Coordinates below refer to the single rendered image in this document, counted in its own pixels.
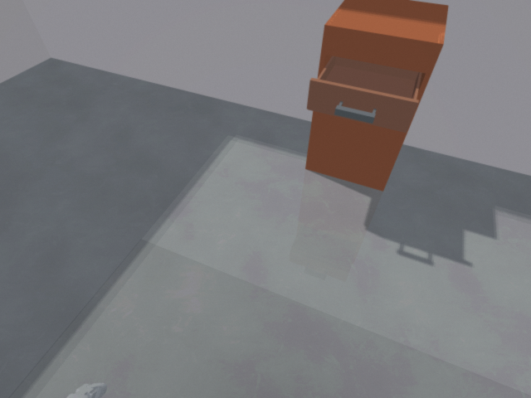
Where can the cabinet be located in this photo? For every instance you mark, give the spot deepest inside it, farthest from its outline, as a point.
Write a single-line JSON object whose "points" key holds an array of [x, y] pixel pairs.
{"points": [[404, 34]]}

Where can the drawer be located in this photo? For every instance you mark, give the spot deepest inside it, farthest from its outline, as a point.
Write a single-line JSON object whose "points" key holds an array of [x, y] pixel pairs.
{"points": [[366, 86]]}

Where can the handle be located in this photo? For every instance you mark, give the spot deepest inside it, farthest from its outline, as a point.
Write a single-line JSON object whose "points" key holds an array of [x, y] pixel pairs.
{"points": [[355, 113]]}

